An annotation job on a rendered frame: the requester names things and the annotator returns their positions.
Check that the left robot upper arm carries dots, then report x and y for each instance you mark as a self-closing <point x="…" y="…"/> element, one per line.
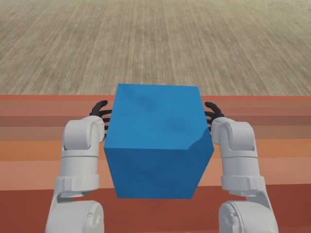
<point x="76" y="217"/>

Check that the left robot hand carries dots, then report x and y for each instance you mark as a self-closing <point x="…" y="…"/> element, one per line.
<point x="96" y="112"/>

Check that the left robot forearm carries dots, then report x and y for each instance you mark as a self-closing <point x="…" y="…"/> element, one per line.
<point x="78" y="168"/>

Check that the carton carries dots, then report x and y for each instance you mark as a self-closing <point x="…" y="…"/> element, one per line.
<point x="158" y="143"/>

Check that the right robot forearm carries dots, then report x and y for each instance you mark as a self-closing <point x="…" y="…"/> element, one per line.
<point x="238" y="152"/>

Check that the right robot upper arm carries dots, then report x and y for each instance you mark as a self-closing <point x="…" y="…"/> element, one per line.
<point x="246" y="216"/>

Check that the right robot hand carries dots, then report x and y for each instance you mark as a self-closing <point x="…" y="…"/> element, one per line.
<point x="217" y="113"/>

